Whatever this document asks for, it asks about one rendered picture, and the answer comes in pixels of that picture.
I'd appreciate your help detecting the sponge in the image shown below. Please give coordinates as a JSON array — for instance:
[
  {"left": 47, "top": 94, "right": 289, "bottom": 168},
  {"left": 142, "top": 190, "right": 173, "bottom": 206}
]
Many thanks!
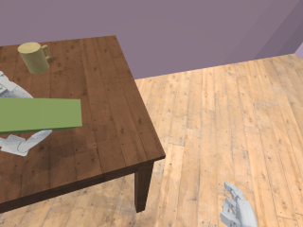
[{"left": 0, "top": 97, "right": 82, "bottom": 135}]

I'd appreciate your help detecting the robot left hand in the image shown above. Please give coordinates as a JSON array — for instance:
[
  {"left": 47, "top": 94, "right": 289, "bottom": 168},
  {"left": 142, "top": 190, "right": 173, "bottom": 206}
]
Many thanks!
[{"left": 0, "top": 71, "right": 53, "bottom": 156}]

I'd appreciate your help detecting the robot right hand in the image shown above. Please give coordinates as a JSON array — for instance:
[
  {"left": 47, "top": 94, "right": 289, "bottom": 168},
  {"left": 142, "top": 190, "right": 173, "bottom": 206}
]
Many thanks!
[{"left": 220, "top": 182, "right": 258, "bottom": 227}]

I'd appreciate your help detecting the table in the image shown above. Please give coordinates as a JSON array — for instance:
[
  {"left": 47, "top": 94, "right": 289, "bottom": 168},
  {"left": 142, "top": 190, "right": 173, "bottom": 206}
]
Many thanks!
[{"left": 0, "top": 35, "right": 166, "bottom": 214}]

